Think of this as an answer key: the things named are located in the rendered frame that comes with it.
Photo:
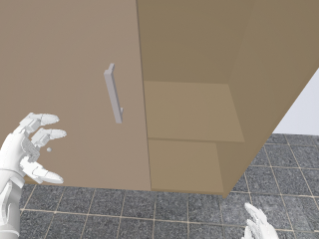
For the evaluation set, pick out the handle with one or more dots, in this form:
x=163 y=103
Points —
x=112 y=90

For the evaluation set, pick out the right robot hand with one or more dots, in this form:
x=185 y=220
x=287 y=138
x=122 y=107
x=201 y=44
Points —
x=260 y=227

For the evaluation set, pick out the robot left forearm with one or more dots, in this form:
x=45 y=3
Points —
x=11 y=183

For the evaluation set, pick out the left robot hand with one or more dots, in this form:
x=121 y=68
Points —
x=17 y=145

